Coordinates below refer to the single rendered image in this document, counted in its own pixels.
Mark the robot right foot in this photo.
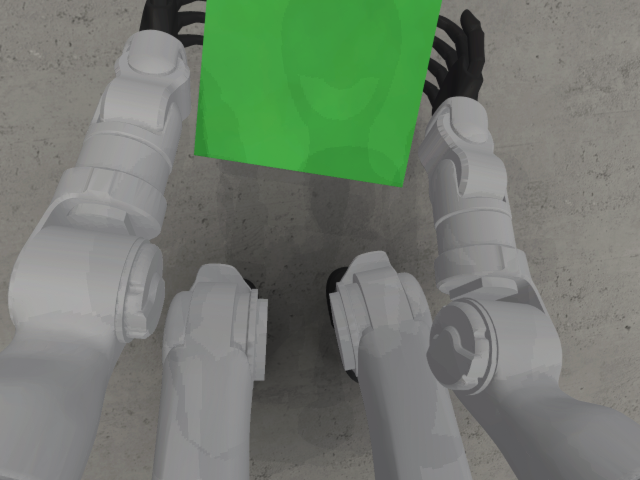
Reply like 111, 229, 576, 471
326, 267, 359, 383

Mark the right robot upper arm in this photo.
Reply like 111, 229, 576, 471
426, 297, 640, 480

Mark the carton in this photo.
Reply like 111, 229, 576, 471
194, 0, 442, 187

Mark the robot foot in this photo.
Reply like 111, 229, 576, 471
326, 267, 359, 383
243, 278, 259, 299

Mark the left robot upper arm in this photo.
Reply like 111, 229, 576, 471
0, 225, 165, 480

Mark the left robot forearm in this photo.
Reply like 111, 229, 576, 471
8, 30, 191, 326

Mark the right robot forearm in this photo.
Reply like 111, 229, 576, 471
418, 96, 562, 349

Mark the robot left hand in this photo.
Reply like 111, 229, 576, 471
139, 0, 207, 48

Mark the robot left foot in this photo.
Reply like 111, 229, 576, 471
243, 278, 259, 299

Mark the robot right hand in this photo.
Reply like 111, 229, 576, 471
423, 9, 485, 116

